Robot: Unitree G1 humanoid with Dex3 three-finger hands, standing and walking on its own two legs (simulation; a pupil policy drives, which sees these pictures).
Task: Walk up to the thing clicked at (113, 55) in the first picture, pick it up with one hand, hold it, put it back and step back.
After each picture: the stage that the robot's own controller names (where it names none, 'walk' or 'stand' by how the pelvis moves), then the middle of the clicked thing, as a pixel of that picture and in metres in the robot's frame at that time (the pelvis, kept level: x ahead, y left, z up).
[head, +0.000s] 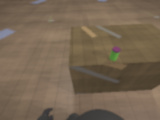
stand; (114, 54) +0.60 -0.17 -0.01
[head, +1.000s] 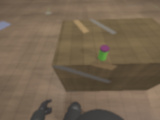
sink last; (103, 53) +0.53 -0.05 +0.02
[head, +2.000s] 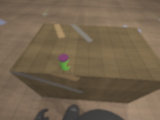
rise first; (64, 62) +0.40 +0.22 +0.03
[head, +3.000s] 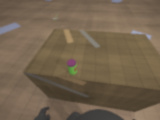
stand; (72, 67) +0.40 +0.18 +0.00
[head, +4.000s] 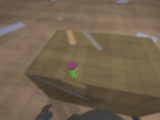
stand; (73, 70) +0.38 +0.17 -0.01
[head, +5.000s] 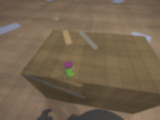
stand; (69, 69) +0.39 +0.19 -0.01
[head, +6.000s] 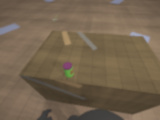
stand; (68, 70) +0.38 +0.20 -0.01
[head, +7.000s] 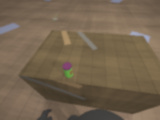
stand; (68, 70) +0.38 +0.20 -0.01
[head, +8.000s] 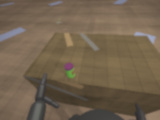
rise first; (70, 70) +0.37 +0.21 -0.01
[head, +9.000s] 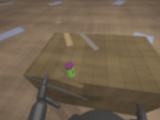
go down; (70, 69) +0.38 +0.21 -0.01
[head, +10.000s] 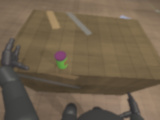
go down; (61, 60) +0.40 +0.19 +0.04
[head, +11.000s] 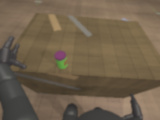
go down; (61, 60) +0.40 +0.20 +0.05
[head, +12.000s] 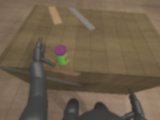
close in; (62, 55) +0.41 +0.19 +0.08
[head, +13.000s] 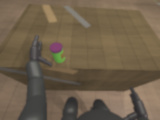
close in; (58, 53) +0.42 +0.20 +0.09
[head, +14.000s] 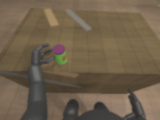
lift; (60, 55) +0.41 +0.19 +0.09
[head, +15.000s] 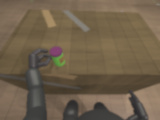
lift; (58, 57) +0.40 +0.20 +0.09
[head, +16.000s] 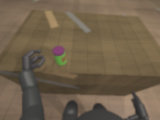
lift; (60, 56) +0.41 +0.20 +0.08
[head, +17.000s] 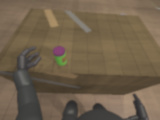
lift; (60, 56) +0.41 +0.20 +0.07
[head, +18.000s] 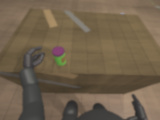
lift; (59, 56) +0.41 +0.20 +0.07
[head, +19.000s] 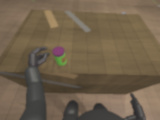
lift; (60, 56) +0.41 +0.20 +0.07
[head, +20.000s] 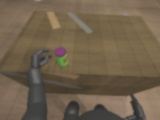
lift; (61, 57) +0.41 +0.20 +0.07
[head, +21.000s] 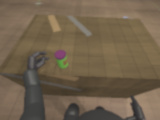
lift; (61, 59) +0.40 +0.20 +0.06
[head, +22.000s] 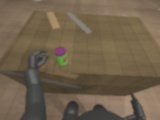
lift; (61, 56) +0.42 +0.20 +0.06
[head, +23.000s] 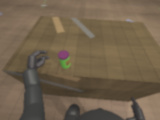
lift; (64, 59) +0.40 +0.19 +0.06
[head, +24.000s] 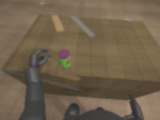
lift; (65, 58) +0.41 +0.19 +0.06
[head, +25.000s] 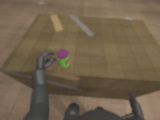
lift; (63, 58) +0.41 +0.19 +0.06
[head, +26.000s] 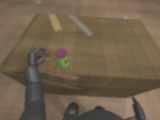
lift; (62, 58) +0.41 +0.20 +0.06
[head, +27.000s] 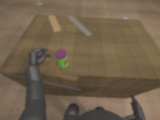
lift; (62, 59) +0.41 +0.20 +0.06
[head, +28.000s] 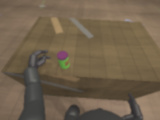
lift; (63, 60) +0.41 +0.19 +0.05
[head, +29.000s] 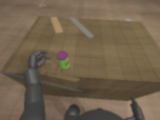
lift; (63, 60) +0.40 +0.20 +0.05
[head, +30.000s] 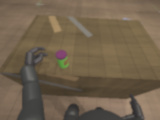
lift; (62, 59) +0.41 +0.20 +0.05
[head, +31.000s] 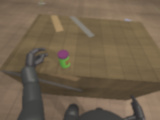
lift; (64, 59) +0.41 +0.19 +0.05
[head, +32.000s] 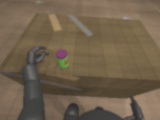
lift; (62, 59) +0.41 +0.19 +0.06
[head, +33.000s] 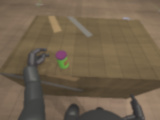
lift; (62, 60) +0.40 +0.20 +0.05
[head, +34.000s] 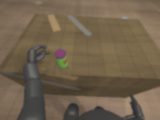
lift; (61, 58) +0.41 +0.20 +0.06
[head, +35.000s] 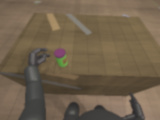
lift; (61, 58) +0.41 +0.20 +0.06
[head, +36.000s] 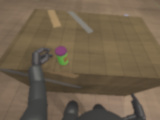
lift; (62, 56) +0.42 +0.20 +0.06
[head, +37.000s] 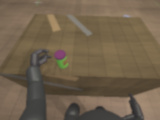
lift; (61, 59) +0.40 +0.20 +0.06
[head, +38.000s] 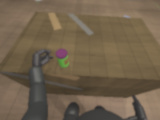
lift; (62, 58) +0.40 +0.19 +0.06
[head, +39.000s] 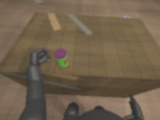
lift; (62, 58) +0.41 +0.20 +0.06
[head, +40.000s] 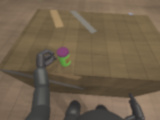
lower; (64, 57) +0.40 +0.19 +0.07
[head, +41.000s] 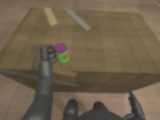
lower; (62, 53) +0.43 +0.18 +0.08
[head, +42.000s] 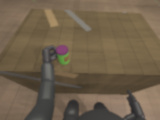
lower; (63, 55) +0.42 +0.18 +0.08
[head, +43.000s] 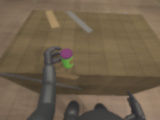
open; (67, 58) +0.39 +0.15 +0.08
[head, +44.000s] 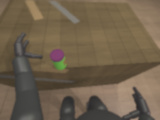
sink last; (59, 60) +0.38 +0.15 +0.09
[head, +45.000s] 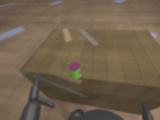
sink last; (75, 70) +0.35 +0.15 +0.05
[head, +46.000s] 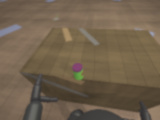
stand; (78, 71) +0.34 +0.13 +0.04
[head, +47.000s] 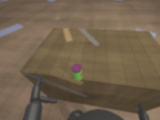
stand; (77, 72) +0.34 +0.14 +0.03
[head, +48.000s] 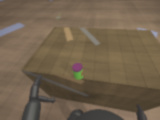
stand; (78, 71) +0.35 +0.13 +0.03
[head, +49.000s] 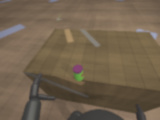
stand; (78, 73) +0.34 +0.13 +0.02
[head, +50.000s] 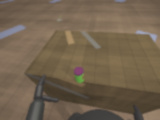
stand; (79, 75) +0.34 +0.13 +0.00
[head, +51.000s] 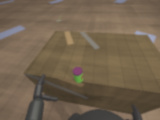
stand; (78, 75) +0.34 +0.14 +0.00
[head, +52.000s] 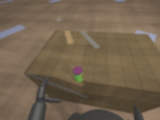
stand; (78, 74) +0.34 +0.14 +0.00
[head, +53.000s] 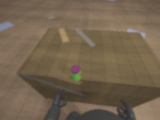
stand; (76, 73) +0.35 +0.13 +0.00
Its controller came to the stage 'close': yes
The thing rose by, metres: 0.00
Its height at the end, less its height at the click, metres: +0.00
